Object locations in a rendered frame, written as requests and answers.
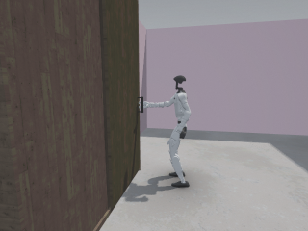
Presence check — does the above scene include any left robot hand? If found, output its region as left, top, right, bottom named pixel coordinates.
left=167, top=132, right=180, bottom=148

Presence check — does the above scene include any left robot upper arm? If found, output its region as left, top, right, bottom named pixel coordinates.
left=177, top=93, right=192, bottom=115

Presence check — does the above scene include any wardrobe door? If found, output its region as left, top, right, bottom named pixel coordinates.
left=102, top=0, right=141, bottom=208
left=0, top=0, right=111, bottom=231

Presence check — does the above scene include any right robot upper arm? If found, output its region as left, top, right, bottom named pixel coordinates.
left=164, top=93, right=176, bottom=107

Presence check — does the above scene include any handle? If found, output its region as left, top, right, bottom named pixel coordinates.
left=138, top=96, right=143, bottom=113

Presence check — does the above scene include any left robot forearm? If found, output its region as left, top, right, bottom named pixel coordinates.
left=176, top=111, right=191, bottom=134

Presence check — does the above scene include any robot head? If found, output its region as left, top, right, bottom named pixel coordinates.
left=173, top=75, right=186, bottom=93

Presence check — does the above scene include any right robot forearm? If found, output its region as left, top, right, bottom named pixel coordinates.
left=149, top=102, right=165, bottom=108

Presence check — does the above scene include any right robot foot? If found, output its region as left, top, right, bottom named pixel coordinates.
left=169, top=172, right=185, bottom=177

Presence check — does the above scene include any right robot hand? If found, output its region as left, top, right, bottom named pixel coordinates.
left=139, top=101, right=149, bottom=109

